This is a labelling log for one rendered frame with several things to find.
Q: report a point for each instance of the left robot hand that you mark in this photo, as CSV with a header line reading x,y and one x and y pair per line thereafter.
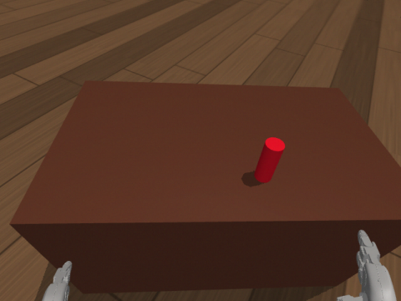
x,y
59,289

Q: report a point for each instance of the can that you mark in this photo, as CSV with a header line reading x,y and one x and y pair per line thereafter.
x,y
270,156

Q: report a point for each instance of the right robot hand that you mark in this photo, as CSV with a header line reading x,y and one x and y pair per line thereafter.
x,y
373,276

